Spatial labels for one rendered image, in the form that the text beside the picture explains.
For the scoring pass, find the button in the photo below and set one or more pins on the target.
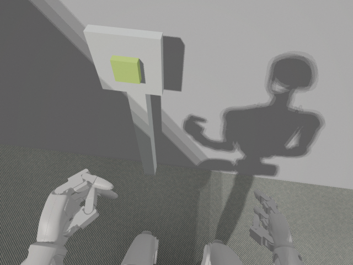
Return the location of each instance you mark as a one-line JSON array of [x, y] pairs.
[[126, 69]]

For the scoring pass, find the robot right forearm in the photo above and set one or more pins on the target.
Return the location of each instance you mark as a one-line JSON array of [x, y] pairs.
[[286, 256]]

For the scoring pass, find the panel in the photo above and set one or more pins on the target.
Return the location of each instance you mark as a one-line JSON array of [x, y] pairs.
[[105, 41]]

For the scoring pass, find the robot thigh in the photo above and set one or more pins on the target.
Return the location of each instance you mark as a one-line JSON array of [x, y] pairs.
[[219, 254], [143, 251]]

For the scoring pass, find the robot left forearm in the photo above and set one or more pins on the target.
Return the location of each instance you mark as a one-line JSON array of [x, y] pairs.
[[41, 253]]

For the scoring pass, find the robot left thigh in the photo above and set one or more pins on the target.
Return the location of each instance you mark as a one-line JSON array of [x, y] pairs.
[[143, 251]]

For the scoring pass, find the left robot hand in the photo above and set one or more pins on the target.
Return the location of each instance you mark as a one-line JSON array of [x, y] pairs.
[[54, 225]]

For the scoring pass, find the right robot hand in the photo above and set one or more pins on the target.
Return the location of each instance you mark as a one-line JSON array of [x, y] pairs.
[[275, 231]]

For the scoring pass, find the robot right thigh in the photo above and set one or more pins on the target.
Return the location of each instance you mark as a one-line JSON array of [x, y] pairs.
[[219, 254]]

